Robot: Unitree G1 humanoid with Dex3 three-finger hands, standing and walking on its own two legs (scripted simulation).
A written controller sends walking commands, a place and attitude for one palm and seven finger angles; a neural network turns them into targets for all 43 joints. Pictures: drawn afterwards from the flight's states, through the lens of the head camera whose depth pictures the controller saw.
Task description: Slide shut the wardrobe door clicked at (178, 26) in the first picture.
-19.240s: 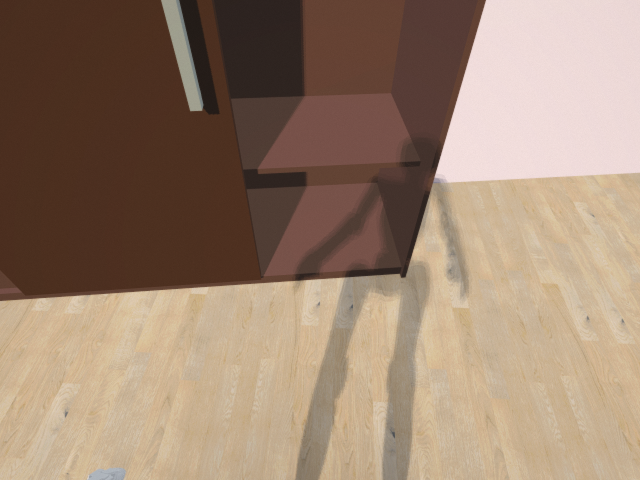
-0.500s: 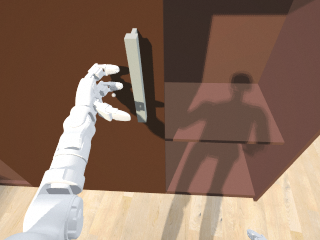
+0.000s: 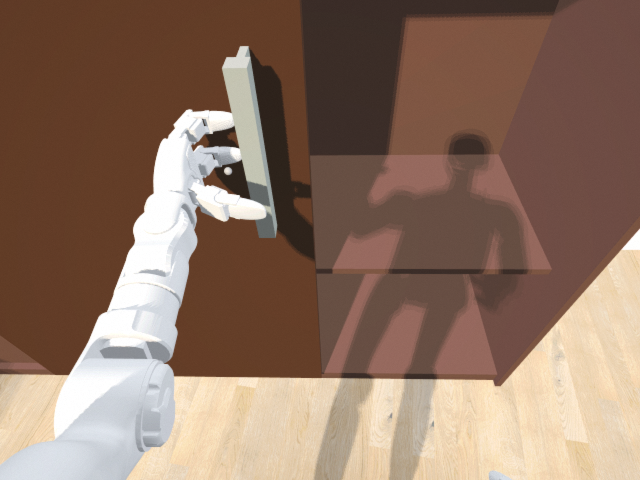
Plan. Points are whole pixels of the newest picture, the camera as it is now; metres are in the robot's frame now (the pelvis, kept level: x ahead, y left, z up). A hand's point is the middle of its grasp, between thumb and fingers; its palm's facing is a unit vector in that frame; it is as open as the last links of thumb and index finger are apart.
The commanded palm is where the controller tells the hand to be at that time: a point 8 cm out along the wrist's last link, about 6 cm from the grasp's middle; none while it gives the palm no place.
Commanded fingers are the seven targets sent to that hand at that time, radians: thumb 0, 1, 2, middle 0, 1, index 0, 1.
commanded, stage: feel for the door with the fingertips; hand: left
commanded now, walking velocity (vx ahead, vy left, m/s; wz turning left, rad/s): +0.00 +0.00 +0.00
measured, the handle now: (257, 154) +0.50 +0.09 +0.15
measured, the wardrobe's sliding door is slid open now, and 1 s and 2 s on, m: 0.55 0.55 0.55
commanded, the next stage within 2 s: slide the fingers in behind the handle in 0.14 s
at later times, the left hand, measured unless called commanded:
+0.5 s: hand (223, 170) +0.45 +0.13 +0.17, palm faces +0.00 -1.00 +0.00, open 13.9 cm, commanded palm +0.43 +0.17 +0.16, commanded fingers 0.00 -0.50 0.30 -0.30 -1.20 -0.30 -1.20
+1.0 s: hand (237, 174) +0.45 +0.11 +0.17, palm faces -0.01 -1.00 +0.01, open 14.0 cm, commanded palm +0.42 +0.15 +0.16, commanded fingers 0.00 -0.50 0.30 -0.30 -1.20 -0.30 -1.20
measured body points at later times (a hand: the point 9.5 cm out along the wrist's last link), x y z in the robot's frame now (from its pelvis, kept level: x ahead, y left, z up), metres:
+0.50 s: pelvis +0.00 +0.00 +0.00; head +0.02 -0.01 +0.45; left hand +0.45 +0.18 +0.17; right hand +0.06 -0.25 -0.12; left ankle -0.03 +0.11 -0.74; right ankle +0.01 -0.10 -0.74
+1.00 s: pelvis +0.00 +0.01 +0.00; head +0.02 +0.00 +0.45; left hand +0.44 +0.16 +0.17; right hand +0.10 -0.23 -0.12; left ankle -0.03 +0.11 -0.74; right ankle +0.01 -0.10 -0.74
